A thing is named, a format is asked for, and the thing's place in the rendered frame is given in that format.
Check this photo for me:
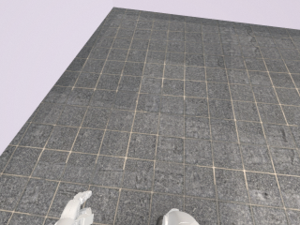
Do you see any robot left hand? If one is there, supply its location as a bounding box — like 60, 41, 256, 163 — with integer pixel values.
60, 190, 94, 225

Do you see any right robot thigh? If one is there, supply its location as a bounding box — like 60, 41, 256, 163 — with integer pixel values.
162, 211, 200, 225

